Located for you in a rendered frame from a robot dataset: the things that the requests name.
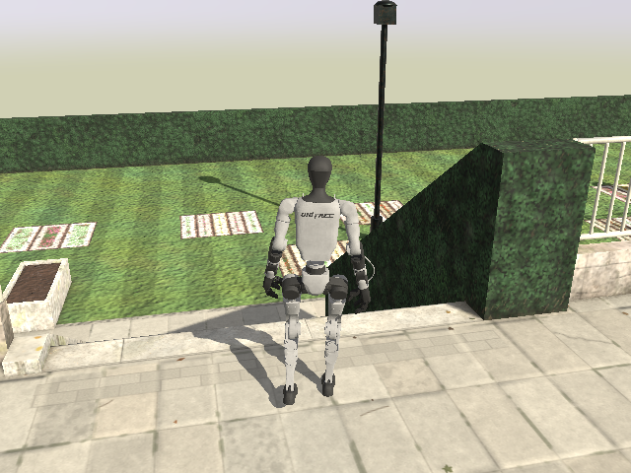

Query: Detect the robot right upper arm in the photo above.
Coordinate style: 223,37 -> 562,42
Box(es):
338,199 -> 361,256

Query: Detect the robot left hand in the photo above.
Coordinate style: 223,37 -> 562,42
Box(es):
262,276 -> 283,299

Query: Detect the robot left foot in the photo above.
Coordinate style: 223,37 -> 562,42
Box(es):
283,383 -> 298,405

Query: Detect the robot right hand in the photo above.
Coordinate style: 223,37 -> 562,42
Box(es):
347,287 -> 371,314

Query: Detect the robot right forearm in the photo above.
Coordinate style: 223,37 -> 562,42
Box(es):
351,242 -> 369,290

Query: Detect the robot right shin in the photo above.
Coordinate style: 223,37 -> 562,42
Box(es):
324,323 -> 341,383

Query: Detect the robot left upper arm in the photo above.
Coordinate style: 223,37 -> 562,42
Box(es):
272,197 -> 298,251

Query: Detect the robot left forearm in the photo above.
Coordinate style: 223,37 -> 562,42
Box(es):
264,237 -> 283,279

